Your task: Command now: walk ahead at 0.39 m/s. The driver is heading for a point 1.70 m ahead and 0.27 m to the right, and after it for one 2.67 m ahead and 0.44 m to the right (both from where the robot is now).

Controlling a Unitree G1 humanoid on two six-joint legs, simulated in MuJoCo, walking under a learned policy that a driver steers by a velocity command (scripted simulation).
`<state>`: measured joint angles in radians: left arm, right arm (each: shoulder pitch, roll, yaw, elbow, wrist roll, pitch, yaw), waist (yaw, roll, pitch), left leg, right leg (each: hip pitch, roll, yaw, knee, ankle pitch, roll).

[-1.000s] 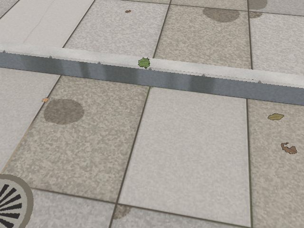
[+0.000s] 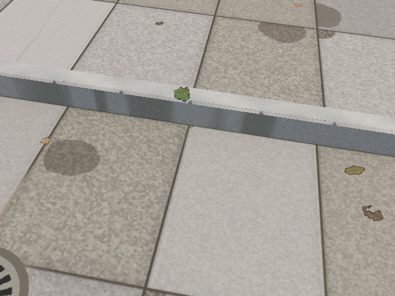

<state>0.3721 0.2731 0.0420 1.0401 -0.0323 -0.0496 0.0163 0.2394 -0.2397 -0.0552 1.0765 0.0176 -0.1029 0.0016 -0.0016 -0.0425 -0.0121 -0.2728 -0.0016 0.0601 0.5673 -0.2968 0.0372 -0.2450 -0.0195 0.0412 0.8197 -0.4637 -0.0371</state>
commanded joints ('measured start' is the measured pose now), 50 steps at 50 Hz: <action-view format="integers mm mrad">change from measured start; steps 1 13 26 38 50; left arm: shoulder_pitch -128 -440 -135 -55 205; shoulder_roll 70 9 101 121 -34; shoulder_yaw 7 -1 38 35 8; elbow -137 -242 -162 -97 -105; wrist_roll -26 7 23 24 35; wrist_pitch -61 -47 -59 -60 -37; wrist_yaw -13 -41 -48 -16 -20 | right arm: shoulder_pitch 187 243 99 -172 249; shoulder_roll -127 -126 -130 -59 -319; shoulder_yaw -7 13 6 -3 -72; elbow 14 -18 -127 -231 -165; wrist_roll -9 -16 33 -11 -124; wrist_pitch -25 6 -41 7 -8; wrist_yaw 14 -22 -2 -9 6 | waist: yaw -58 -76 80 36 -77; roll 166 114 -4 4 374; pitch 110 149 -105 76 -363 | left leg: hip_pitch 343 216 -428 -366 670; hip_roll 374 190 74 135 464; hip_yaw -647 -123 -164 -77 -606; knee -414 -493 805 133 -164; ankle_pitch -327 348 -85 392 139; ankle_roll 198 135 30 -34 195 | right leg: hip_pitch -638 -442 351 59 -300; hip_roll -41 -53 -297 -147 89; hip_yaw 66 -92 443 25 -104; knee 431 -176 -579 -733 335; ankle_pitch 65 527 198 456 21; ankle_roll -58 23 -243 -176 -18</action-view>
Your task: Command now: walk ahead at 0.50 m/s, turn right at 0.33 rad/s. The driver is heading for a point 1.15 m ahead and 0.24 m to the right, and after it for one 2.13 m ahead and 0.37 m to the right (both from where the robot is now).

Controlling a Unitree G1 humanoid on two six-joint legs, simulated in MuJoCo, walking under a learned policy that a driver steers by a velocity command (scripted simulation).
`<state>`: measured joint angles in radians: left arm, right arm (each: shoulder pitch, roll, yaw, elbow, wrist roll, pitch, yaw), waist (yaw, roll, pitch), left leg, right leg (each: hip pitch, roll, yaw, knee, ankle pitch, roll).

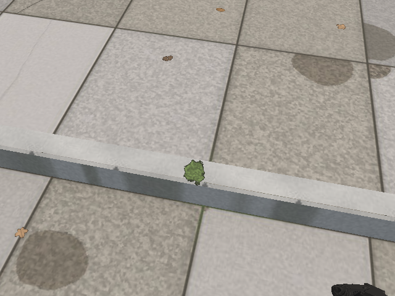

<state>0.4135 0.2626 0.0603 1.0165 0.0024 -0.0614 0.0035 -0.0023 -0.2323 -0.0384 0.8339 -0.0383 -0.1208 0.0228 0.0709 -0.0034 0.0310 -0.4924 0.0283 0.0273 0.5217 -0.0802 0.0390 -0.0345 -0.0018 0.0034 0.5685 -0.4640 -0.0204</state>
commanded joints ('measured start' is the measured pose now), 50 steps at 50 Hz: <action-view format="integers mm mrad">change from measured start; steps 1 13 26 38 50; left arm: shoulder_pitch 97 -263 -10 -81 191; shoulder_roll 89 19 301 108 92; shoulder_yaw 14 3 85 15 2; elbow -57 -194 -171 -117 8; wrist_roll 18 32 41 4 81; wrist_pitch -22 48 23 -26 -26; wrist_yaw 0 -70 -24 -10 25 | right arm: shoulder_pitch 446 318 392 190 -74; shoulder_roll -257 -112 -66 -80 -6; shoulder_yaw -77 -33 -27 -19 -9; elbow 55 85 -10 16 -127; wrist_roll -34 10 8 -2 32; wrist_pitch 29 -5 44 90 106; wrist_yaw -16 -22 -9 6 -66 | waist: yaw -166 -69 5 -63 11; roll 203 92 -314 -40 -17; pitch -388 19 -285 -12 165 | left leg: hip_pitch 801 381 -160 -148 -1170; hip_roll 407 253 -10 99 -14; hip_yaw -656 28 160 9 -132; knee -199 -404 791 438 1505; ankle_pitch -128 55 -504 -49 -651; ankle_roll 174 118 -67 -60 99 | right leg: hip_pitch -583 -616 316 5 567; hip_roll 37 -112 -347 -162 -401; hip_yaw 58 6 630 92 107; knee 690 353 -240 -400 -307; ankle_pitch -65 359 172 751 756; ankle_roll -59 -24 -350 -180 -252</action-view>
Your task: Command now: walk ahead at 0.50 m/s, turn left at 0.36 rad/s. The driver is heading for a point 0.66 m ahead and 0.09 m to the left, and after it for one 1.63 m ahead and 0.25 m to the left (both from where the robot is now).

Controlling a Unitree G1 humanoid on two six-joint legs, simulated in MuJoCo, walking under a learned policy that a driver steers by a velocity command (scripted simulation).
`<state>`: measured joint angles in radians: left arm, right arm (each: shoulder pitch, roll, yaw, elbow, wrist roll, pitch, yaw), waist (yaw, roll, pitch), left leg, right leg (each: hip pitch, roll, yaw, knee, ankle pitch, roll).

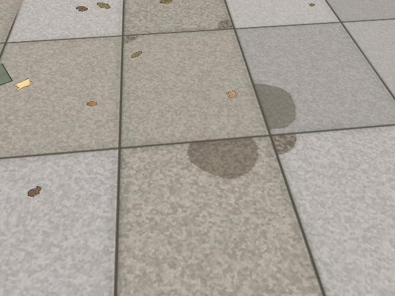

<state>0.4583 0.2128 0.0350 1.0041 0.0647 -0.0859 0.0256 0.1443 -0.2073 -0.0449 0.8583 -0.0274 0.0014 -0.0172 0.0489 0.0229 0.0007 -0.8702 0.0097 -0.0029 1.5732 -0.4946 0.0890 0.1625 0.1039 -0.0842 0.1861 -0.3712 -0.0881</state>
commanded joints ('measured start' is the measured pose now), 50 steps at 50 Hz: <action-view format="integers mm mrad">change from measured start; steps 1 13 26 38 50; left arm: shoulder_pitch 131 -101 -469 265 -44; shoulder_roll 112 115 105 219 208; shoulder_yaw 14 12 -22 46 38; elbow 25 -227 -384 -90 -187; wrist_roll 22 -53 -46 -38 -98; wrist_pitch -8 -48 -48 -22 -24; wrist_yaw -3 -80 -102 -39 -16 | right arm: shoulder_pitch -301 182 309 307 -102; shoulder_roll -20 -298 -136 -203 -106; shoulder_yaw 13 -71 2 6 54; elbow -199 -68 91 4 -285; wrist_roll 29 22 -55 -77 26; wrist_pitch -28 5 -169 -133 -144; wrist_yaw -27 13 66 110 5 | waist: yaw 21 -129 -70 146 2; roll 3 -35 29 -245 -62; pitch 252 -426 -16 -309 -15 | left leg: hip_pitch -839 877 508 480 501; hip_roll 6 180 -8 22 7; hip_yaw -92 -884 -119 -20 -14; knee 437 -1047 -1225 -251 -910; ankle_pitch -282 444 560 706 666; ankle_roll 62 256 -86 -312 -148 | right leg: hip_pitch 299 -756 -1124 263 -641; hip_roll -483 -43 -101 -124 -123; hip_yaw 143 206 140 252 338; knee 48 1615 1198 545 18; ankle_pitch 627 213 426 783 374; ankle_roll -143 50 24 -207 -142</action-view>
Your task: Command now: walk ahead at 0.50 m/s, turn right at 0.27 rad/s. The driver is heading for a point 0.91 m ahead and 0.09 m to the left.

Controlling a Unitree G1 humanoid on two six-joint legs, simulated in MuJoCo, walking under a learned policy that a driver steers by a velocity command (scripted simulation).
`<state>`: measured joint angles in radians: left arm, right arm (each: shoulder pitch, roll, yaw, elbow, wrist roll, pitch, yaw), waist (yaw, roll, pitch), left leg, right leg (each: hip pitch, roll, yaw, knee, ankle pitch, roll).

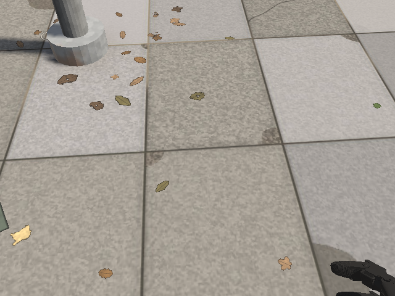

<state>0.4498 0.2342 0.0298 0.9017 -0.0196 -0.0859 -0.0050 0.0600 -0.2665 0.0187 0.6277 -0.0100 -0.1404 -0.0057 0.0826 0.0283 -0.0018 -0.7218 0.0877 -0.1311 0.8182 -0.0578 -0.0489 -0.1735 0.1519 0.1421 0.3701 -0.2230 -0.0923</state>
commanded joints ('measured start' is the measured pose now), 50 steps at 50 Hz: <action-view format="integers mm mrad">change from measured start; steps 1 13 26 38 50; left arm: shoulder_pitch -8 -187 -430 -190 -138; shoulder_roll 181 152 87 114 186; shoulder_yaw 42 33 8 38 79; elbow -76 -200 -298 -235 -125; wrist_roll -21 10 3 31 17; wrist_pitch -18 -5 -8 -7 -14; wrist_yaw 13 10 -13 -6 19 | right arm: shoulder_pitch -41 225 321 230 -9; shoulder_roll -60 -119 -182 -115 -29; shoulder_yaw -15 -85 -111 -93 -78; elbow -65 23 141 98 10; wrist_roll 19 8 43 33 29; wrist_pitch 4 32 51 56 89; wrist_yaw -9 10 15 7 46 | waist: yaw -17 -142 -158 -57 -23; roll -99 -12 36 -133 -76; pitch -7 -37 3 -46 61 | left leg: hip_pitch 339 678 540 -44 16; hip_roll -77 199 122 24 9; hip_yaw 106 -367 -44 30 99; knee -207 -555 -605 361 -105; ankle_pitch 240 -226 17 -252 124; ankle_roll -14 306 256 58 71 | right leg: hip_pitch -248 -650 -382 103 114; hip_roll -183 -208 -212 -430 -418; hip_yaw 125 -46 -115 137 -246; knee -149 929 217 -144 -221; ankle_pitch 187 -112 227 79 291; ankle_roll -126 72 79 -133 -66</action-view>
